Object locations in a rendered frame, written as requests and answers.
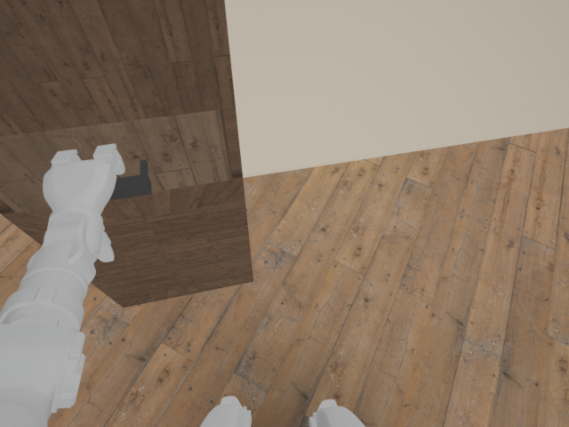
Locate robot left upper arm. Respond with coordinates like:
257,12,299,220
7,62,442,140
0,324,85,427

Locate robot left hand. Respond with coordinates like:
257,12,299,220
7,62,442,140
43,143,125,262

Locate handle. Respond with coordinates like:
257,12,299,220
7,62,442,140
110,159,152,200

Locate drawer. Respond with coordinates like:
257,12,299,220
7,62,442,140
0,110,230,213

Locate robot left thigh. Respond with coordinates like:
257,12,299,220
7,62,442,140
200,404,252,427

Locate robot left forearm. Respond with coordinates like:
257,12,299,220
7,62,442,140
0,206,103,332

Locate cabinet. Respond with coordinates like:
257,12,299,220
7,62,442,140
0,0,253,308

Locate left robot shin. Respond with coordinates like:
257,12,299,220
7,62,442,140
220,396,241,406

